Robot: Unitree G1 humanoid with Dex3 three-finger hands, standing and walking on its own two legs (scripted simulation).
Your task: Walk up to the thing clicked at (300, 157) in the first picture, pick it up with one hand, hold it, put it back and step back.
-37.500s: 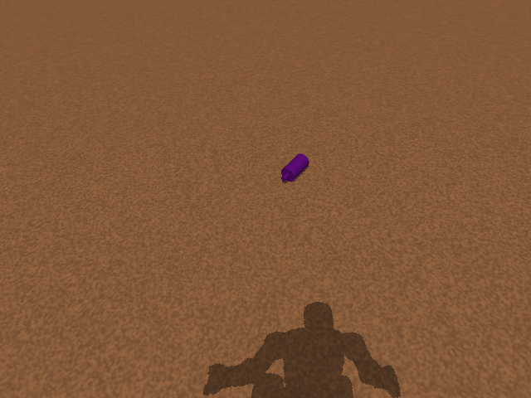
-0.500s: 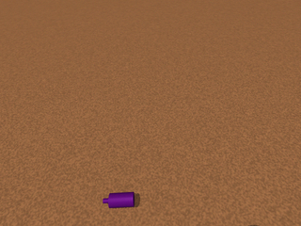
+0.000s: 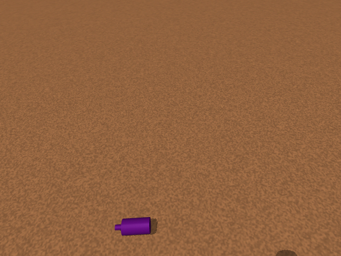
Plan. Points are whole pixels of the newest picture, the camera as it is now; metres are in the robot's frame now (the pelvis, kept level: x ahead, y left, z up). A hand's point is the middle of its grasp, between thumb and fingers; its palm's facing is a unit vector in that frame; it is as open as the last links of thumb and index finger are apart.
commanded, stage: stand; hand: left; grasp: from above
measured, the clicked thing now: (132, 226) +0.43 +0.28 -0.74
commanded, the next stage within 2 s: step back in 0.64 s
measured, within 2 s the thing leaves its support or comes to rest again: neither
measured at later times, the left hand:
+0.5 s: hand out of the picture +0.08 +0.25 -0.16, palm faces +0.01 -0.94 -0.34, open 7.4 cm
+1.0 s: hand out of the picture +0.09 +0.31 -0.18, palm faces -0.03 -0.93 -0.37, open 7.4 cm
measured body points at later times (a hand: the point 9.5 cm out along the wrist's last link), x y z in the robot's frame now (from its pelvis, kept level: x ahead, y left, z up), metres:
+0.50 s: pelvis +0.01 +0.00 +0.00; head +0.02 -0.01 +0.45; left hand +0.08 +0.29 -0.13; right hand +0.08 -0.30 -0.14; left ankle -0.01 +0.13 -0.75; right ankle -0.01 -0.11 -0.75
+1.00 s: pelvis -0.06 +0.05 -0.02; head +0.02 +0.07 +0.42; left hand +0.09 +0.36 -0.16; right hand +0.02 -0.28 -0.13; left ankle -0.07 +0.15 -0.75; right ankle -0.02 -0.10 -0.74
